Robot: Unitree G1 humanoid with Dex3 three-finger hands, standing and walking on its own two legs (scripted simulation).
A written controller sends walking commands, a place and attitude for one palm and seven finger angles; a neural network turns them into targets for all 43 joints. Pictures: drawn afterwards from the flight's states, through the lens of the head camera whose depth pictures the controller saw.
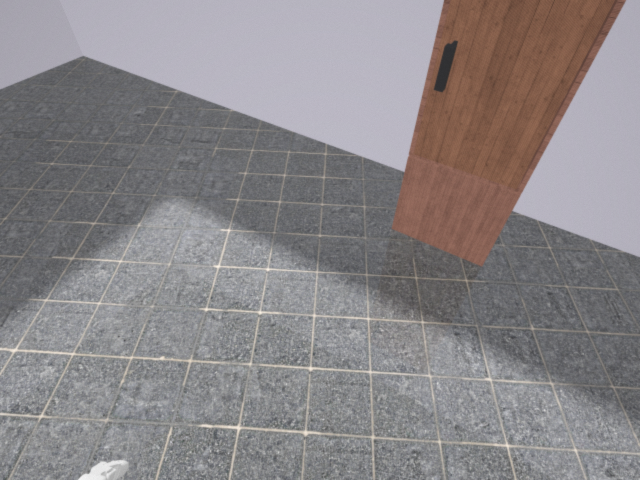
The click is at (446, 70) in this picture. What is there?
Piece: cupboard door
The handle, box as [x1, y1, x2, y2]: [434, 40, 457, 91]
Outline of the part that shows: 454,40 451,44 447,43 444,47 434,89 439,91 442,91 445,87 457,42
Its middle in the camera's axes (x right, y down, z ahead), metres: +0.36 -0.50 +1.11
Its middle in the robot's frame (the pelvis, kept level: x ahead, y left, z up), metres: +1.18 -0.30 -0.01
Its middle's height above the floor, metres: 0.76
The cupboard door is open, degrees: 0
